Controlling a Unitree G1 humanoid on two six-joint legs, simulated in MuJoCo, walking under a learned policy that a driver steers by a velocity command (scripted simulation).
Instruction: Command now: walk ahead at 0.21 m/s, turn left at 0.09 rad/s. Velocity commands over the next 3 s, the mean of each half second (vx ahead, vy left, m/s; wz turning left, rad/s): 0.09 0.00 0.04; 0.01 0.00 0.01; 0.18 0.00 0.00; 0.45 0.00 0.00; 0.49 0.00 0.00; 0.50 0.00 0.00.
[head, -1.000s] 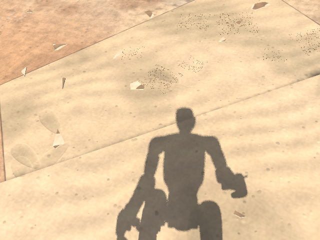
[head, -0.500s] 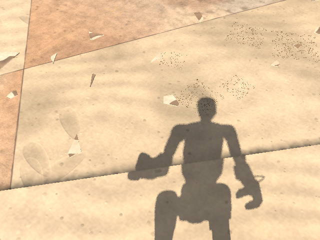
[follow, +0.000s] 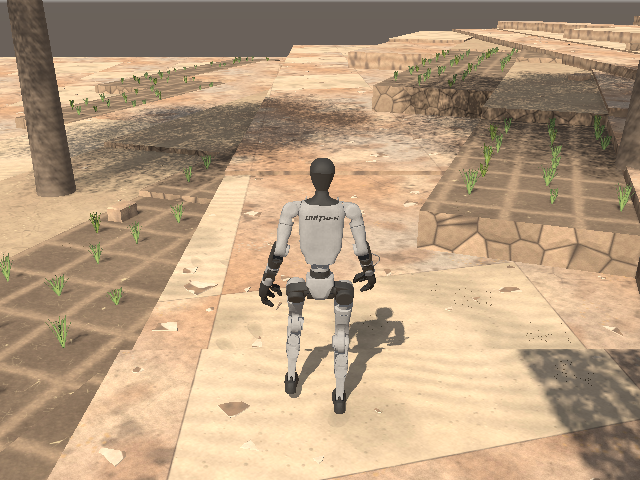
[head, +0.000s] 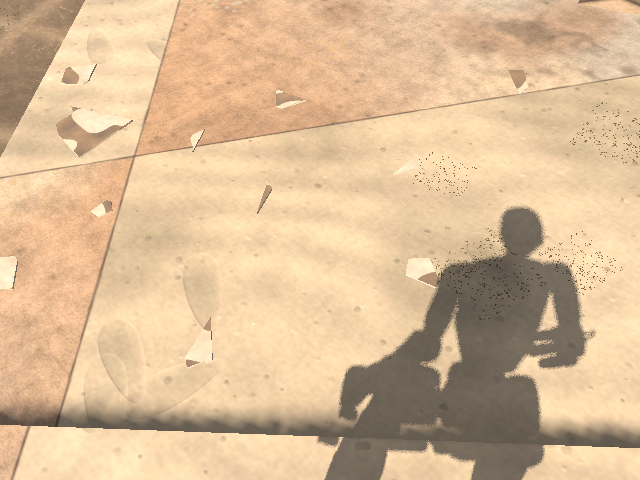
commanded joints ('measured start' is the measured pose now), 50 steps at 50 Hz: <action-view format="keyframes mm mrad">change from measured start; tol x8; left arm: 1 -52 170 40 -56 -12 1 13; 6 -56 144 29 -28 -28 18 18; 9 110 47 -5 5 8 15 20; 19 -3 96 10 28 8 72 42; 50 88 16 1 213 -3 64 62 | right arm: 1 23 -34 -5 -39 0 0 3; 8 63 -149 -38 -48 -37 1 -11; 10 43 -35 -6 -34 -18 23 -5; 14 -99 -57 -7 -46 -16 35 9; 50 -24 -16 -20 276 2 55 -37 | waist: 1 -34 -155 -128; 6 -66 -123 -122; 9 -18 167 -263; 16 -18 8 -34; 22 -32 -40 -111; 50 -51 -42 14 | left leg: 1 175 -25 28 -138 145 -4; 4 216 -36 27 -242 147 26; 6 350 -46 34 -389 282 61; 8 635 188 -182 -317 804 190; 11 512 207 -282 -402 397 262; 15 282 47 -108 -431 -72 106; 22 431 19 -60 -295 350 120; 50 413 -22 -18 -353 88 72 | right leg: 1 17 -223 93 -50 621 -158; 6 17 -197 123 77 351 -93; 7 -29 -141 89 155 221 -38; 9 -170 -63 40 323 -305 61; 10 -189 -72 50 333 -338 78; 14 -11 -90 50 130 -71 65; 16 -87 -79 35 130 -142 44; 21 -58 -89 45 129 -10 61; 50 -104 -69 27 52 -130 42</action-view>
